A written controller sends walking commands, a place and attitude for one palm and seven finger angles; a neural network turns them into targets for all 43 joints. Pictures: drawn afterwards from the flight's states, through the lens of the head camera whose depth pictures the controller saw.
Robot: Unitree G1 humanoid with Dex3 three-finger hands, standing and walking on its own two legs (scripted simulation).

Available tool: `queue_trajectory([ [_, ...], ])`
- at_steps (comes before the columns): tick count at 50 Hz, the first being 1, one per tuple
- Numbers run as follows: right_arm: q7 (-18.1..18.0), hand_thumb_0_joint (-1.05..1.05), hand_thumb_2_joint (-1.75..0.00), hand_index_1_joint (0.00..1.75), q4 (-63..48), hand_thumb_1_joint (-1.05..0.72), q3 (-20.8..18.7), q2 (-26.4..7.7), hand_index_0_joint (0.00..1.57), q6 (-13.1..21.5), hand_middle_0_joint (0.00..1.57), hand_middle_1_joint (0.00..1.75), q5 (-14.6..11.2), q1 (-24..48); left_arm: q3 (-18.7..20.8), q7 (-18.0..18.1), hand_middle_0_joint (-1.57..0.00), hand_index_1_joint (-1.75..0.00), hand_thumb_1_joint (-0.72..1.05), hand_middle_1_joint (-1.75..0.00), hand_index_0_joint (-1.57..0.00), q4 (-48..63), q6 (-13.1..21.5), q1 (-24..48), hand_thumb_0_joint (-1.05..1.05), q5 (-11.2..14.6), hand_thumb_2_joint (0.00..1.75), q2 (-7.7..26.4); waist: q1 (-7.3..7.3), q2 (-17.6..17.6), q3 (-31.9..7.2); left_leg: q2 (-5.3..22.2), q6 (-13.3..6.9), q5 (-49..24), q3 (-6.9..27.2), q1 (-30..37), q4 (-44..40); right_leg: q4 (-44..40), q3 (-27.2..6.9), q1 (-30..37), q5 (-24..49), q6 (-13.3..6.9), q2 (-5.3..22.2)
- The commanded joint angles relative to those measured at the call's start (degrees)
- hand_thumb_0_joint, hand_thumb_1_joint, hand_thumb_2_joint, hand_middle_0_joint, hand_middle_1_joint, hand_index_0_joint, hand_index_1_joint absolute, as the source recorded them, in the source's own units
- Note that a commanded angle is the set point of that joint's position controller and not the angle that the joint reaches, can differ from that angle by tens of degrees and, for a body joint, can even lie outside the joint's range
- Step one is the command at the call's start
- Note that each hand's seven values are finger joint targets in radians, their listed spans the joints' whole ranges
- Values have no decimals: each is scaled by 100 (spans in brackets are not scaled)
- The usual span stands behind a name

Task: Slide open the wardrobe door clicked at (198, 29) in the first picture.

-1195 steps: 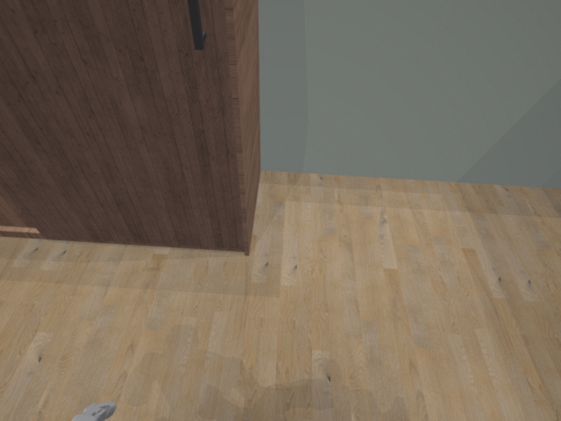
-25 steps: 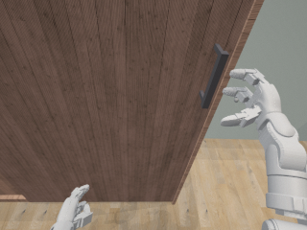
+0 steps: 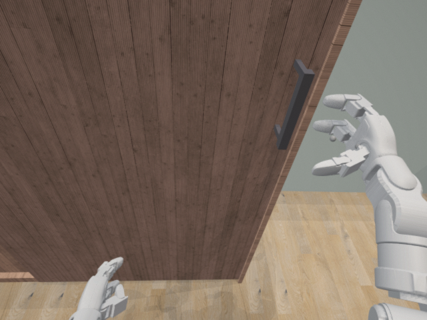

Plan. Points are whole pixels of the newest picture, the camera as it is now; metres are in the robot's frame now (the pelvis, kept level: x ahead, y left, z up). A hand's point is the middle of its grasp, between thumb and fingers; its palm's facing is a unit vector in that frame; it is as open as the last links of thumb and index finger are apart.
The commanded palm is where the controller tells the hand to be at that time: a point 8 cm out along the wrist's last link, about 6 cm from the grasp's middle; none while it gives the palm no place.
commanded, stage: move the hooked fingers beside the handle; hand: right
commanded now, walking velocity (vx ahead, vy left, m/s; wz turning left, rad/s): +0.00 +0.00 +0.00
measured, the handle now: (290, 107) +0.45 -0.11 +0.22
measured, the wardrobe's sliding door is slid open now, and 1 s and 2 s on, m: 0.00 0.00 0.00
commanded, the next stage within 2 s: feel for the door with the fingertips in 0.66 s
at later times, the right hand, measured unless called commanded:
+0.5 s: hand (332, 140) +0.36 -0.17 +0.21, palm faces -0.03 +1.00 -0.05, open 14.0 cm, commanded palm +0.34 -0.22 +0.22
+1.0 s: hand (320, 137) +0.37 -0.15 +0.21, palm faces -0.06 +1.00 -0.04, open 14.0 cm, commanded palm +0.34 -0.20 +0.22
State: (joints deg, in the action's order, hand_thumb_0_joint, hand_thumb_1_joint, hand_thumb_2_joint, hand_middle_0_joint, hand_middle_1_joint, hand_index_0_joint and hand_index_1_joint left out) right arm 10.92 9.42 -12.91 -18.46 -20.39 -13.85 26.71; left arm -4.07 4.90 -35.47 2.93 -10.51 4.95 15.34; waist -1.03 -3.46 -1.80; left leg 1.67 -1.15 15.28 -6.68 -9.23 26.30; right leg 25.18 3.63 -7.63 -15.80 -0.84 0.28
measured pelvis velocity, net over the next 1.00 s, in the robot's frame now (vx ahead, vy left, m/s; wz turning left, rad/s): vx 0.01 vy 0.00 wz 0.00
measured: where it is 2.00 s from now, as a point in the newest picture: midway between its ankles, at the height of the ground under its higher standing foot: outside the picture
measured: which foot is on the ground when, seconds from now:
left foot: down 0.00-1.00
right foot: down 0.00-1.00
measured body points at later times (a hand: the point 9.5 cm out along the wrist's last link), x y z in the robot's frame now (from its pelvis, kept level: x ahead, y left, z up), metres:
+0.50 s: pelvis +0.01 +0.00 +0.00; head -0.01 +0.03 +0.45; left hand +0.19 +0.24 -0.09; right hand +0.36 -0.22 +0.22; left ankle -0.01 +0.10 -0.74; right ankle -0.02 -0.11 -0.74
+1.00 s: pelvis +0.01 +0.00 +0.00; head -0.01 +0.03 +0.45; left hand +0.19 +0.23 -0.09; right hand +0.36 -0.20 +0.22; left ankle -0.01 +0.10 -0.74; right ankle -0.02 -0.11 -0.74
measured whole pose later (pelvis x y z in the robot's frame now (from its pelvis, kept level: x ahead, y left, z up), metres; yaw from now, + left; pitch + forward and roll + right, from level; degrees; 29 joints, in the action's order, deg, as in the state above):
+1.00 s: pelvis +0.01 +0.00 +0.00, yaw +0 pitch -1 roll +0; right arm 9.6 6.1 -11.0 -15.9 -21.7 -13.8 26.1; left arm -3.8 4.6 -35.7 3.1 -9.9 4.7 15.2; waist -1.2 -3.6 -1.8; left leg 1.8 -1.0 16.0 -6.6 -9.5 26.8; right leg 25.6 3.5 -7.9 -16.5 -0.9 0.1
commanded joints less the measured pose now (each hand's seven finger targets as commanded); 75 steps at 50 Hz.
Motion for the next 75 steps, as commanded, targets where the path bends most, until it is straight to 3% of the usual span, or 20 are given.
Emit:
queue_trajectory([
  [1, -65, 0, -30, 120, -1263, 50, -210, -971, 30, 310, 30, 120, -58, 2577, 223, 34, -20, -30, 90, -30, -20, 916, 321, 895, 0, 21, 90, 564, 84, 215, -1268, 11, -41, -1524, 352, 69, -268, -186, -504, 476, 1446, -126, 51],
  [2, -94, 0, -30, 120, -1297, 50, -159, -886, 30, 321, 30, 120, -71, 2733, 217, 35, -20, -30, 90, -30, -20, 894, 335, 885, 0, 3, 90, 554, 121, 328, -1321, 8, -37, -1582, 355, 92, -264, -176, -514, 507, 1481, -138, 35],
  [4, -161, 0, -30, 120, -1272, 50, -452, -1197, 30, 341, 30, 120, -50, 2665, 227, 45, -20, -30, 90, -30, -20, 892, 317, 868, 0, -13, 90, 575, 50, 507, -1489, 10, -27, -1721, 362, 278, -234, -165, -486, 465, 1577, -148, 21],
  [6, -215, 0, -30, 120, -1279, 50, -697, -1484, 30, 394, 30, 120, -20, 2613, 223, 28, -20, -30, 90, -30, -20, 898, 291, 860, 0, -31, 90, 580, -11, 400, -1569, 36, -38, -1879, 395, 441, -218, -173, -476, 417, 1713, -149, 16],
  [11, -83, 0, -30, 120, -1257, 50, -444, -1144, 30, 429, 30, 120, -40, 2390, 218, 0, -20, -30, 90, -30, -20, 964, 279, 875, 0, -1, 90, 543, 22, 261, -1478, 30, -38, -2172, 380, 421, -199, -151, -409, 509, 1912, -143, 44],
  [15, 28, 0, -30, 120, -1031, 50, -619, -1337, 30, 314, 30, 120, -70, 1927, 243, 9, -20, -30, 90, -30, -20, 953, 255, 845, 0, 10, 90, 606, -27, 451, -1364, 19, -22, -2095, 373, 412, -221, -146, -402, 380, 1797, -151, 58],
  [19, 88, 0, -30, 120, -1451, 50, -370, -1083, 30, 319, 30, 120, -108, 2262, 225, 7, -20, -30, 90, -30, -20, 1006, 298, 892, 0, 28, 90, 554, 52, 144, -1401, 24, -30, -2124, 357, 282, -192, -107, -412, 504, 1837, -143, 29],
  [21, 54, 0, -30, 120, -1544, 50, -605, -1372, 30, 335, 30, 120, -119, 2317, 243, 25, -20, -30, 90, -30, -20, 991, 315, 889, 0, 15, 90, 584, 25, 321, -1544, 22, -17, -2111, 377, 362, -209, -95, -432, 523, 1836, -158, 32],
  [22, 65, 0, -30, 120, -1421, 50, -411, -1175, 30, 323, 30, 120, -124, 2419, 222, 41, -20, -30, 90, -30, -20, 966, 317, 906, 0, 26, 90, 569, 90, 362, -1382, 18, -7, -2014, 368, 270, -226, -102, -418, 486, 1732, -162, 28],
  [27, -6, 0, -30, 120, -1208, 50, -624, -1407, 30, 345, 30, 120, -101, 2490, 218, 52, -20, -30, 90, -30, -20, 888, 327, 869, 0, 2, 90, 585, 55, 431, -1432, 31, -10, -1905, 387, 337, -243, -129, -452, 417, 1639, -169, 6],
  [31, 33, 0, -30, 120, -1176, 50, -415, -1226, 30, 366, 30, 120, -75, 2629, 206, 42, -20, -30, 90, -30, -20, 907, 329, 870, 0, 7, 90, 570, 68, 149, -1406, 40, -45, -1933, 373, 255, -222, -126, -468, 485, 1720, -153, 10],
  [35, 105, 0, -30, 120, -878, 50, -637, -1419, 30, 343, 30, 120, -112, 2230, 235, 28, -20, -30, 90, -30, -20, 904, 287, 814, 0, 6, 90, 612, 12, 505, -1481, 40, -16, -2130, 385, 421, -208, -93, -431, 387, 1800, -162, 24],
  [43, 47, 0, -30, 120, -1594, 50, -296, -956, 30, 382, 30, 120, -131, 2389, 233, 1, -20, -30, 90, -30, -20, 999, 353, 921, 0, 12, 90, 531, 43, 179, -1515, 25, -34, -2100, 339, 268, -150, -73, -449, 589, 1904, -134, 41],
  [45, -52, 0, -30, 120, -1480, 50, -244, -930, 30, 305, 30, 120, -109, 2308, 236, -1, -20, -30, 90, -30, -20, 928, 331, 914, 0, 7, 90, 557, 48, 442, -1347, 11, -21, -1901, 329, 190, -197, -88, -466, 502, 1747, -136, 69],
  [48, -221, 0, -30, 120, -1714, 50, -96, -707, 30, 233, 30, 120, -49, 2565, 216, -11, -20, -30, 90, -30, -20, 931, 332, 957, 0, -14, 90, 505, 46, 172, -1439, 13, -48, -1895, 316, 173, -139, -103, -506, 569, 1828, -109, 38],
  [56, -590, 0, -30, 120, -1942, 50, 141, -310, 30, 82, 30, 120, 54, 2280, 203, -86, -20, -30, 90, -30, -20, 951, 183, 1074, 0, -52, 90, 446, 11, 415, -1439, 6, -35, -2001, 299, 294, -88, -123, -467, 504, 1957, -83, 67],
  [62, -661, 0, -30, 120, -1621, 50, 185, -374, 30, 21, 30, 120, 130, 2718, 201, -42, -20, -30, 90, -30, -20, 863, 79, 1034, 0, -49, 90, 466, 117, 453, -1306, -7, -35, -1812, 336, 181, -156, -127, -474, 485, 1735, -113, 53],
  [65, -650, 0, -30, 120, -1483, 50, 128, -393, 30, 73, 30, 120, 95, 2758, 201, -25, -20, -30, 90, -30, -20, 852, 78, 1032, 0, -60, 90, 463, 88, 375, -1396, -1, -42, -1808, 350, 205, -178, -112, -468, 540, 1723, -122, 39],
  [67, -621, 0, -30, 120, -1461, 50, 27, -468, 30, 127, 30, 120, 72, 2769, 204, -18, -20, -30, 90, -30, -20, 874, 95, 1018, 0, -64, 90, 456, 77, 558, -1562, 2, -31, -1994, 361, 360, -153, -107, -459, 546, 1824, -141, 27],
  [75, -548, 0, -30, 120, -812, 50, -94, -701, 30, 264, 30, 120, 70, 2965, 227, -2, -20, -30, 90, -30, -20, 797, 60, 892, 0, -34, 90, 523, 107, 522, -1329, 17, -15, -1818, 400, 303, -282, -168, -417, 390, 1592, -157, 25],
])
